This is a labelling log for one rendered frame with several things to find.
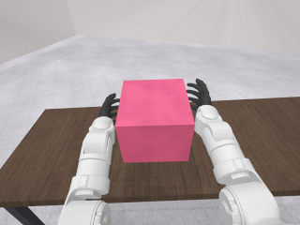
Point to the robot left forearm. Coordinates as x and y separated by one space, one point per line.
92 176

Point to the robot right hand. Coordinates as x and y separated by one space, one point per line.
203 97

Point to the carton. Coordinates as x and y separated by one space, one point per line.
154 121

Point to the robot right forearm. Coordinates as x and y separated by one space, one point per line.
231 167

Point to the right robot upper arm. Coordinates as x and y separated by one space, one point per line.
248 203

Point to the left robot upper arm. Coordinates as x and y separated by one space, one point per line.
93 212

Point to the robot left hand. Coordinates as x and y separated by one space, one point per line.
107 107

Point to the table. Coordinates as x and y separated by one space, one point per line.
40 170

